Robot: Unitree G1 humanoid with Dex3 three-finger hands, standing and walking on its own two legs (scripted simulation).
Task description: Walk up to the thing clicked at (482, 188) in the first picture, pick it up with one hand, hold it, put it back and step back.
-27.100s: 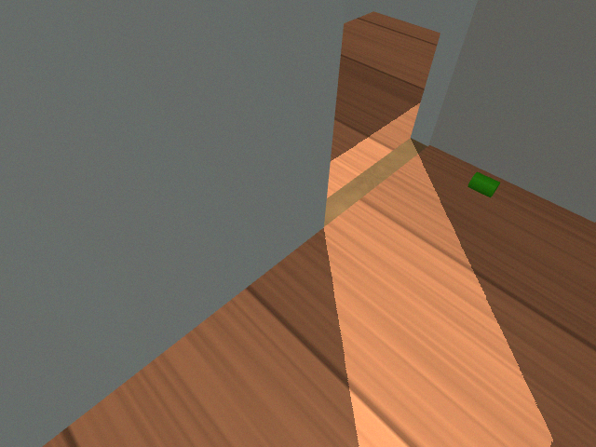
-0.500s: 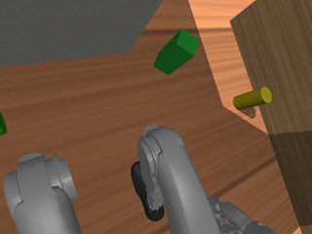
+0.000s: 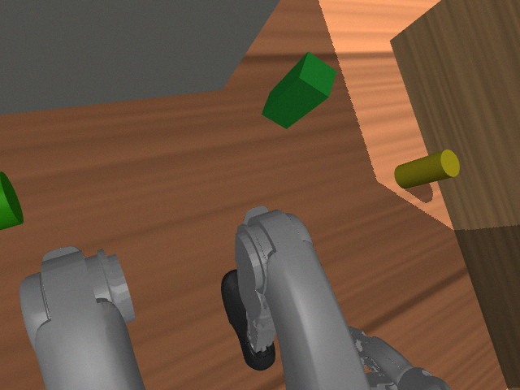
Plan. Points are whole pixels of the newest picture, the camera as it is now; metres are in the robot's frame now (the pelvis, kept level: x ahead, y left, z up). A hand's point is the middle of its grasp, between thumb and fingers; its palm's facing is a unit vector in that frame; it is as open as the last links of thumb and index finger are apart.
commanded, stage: close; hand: left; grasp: from above
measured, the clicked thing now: out of the picture +0.40 +0.33 -0.26
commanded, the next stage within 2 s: settle in 0.54 s
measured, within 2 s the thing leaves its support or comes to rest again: leaves its support in 0.92 s
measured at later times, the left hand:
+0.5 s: hand out of the picture +0.39 +0.33 -0.24, palm faces -0.44 -0.19 -0.88, open 11.1 cm
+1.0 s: hand out of the picture +0.40 +0.33 -0.22, palm faces -0.36 -0.16 -0.92, open 11.1 cm
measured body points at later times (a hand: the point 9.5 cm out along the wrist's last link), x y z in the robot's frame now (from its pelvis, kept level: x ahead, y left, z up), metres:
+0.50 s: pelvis +0.00 +0.00 +0.00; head +0.25 +0.12 +0.35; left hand +0.41 +0.34 -0.19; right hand +0.08 -0.26 -0.07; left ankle +0.07 +0.14 -0.27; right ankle +0.11 -0.13 -0.27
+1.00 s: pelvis +0.01 +0.00 +0.00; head +0.24 +0.13 +0.37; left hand +0.41 +0.34 -0.17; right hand +0.09 -0.26 -0.07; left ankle +0.07 +0.14 -0.27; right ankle +0.11 -0.13 -0.26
